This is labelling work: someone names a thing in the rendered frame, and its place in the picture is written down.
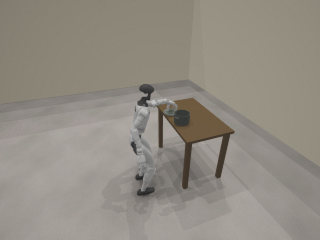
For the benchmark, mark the robot right thigh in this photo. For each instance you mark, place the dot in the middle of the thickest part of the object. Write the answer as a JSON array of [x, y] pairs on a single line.
[[148, 156]]

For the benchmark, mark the left robot upper arm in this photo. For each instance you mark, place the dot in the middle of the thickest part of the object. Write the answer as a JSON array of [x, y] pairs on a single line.
[[152, 103]]

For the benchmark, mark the right robot shin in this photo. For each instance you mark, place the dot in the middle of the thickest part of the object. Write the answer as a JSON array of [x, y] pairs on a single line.
[[147, 177]]

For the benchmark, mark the pot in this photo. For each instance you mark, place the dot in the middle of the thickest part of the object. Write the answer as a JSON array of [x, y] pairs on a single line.
[[182, 117]]

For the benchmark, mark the right robot forearm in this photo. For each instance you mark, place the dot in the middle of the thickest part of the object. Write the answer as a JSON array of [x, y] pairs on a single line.
[[137, 141]]

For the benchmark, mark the lid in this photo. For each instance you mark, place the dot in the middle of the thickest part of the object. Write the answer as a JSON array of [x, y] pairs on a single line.
[[168, 113]]

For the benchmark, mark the right robot hand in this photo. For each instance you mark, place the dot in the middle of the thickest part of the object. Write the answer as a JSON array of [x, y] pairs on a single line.
[[141, 159]]

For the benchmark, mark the left robot forearm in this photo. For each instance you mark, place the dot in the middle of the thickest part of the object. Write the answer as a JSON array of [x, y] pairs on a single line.
[[162, 101]]

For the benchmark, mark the right robot upper arm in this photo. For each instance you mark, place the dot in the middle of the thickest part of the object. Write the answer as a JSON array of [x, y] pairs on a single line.
[[142, 114]]

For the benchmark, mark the table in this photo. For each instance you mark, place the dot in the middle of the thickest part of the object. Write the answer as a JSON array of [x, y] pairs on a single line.
[[203, 125]]

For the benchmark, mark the left robot hand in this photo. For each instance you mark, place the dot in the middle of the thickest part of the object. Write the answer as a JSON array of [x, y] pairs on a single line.
[[172, 103]]

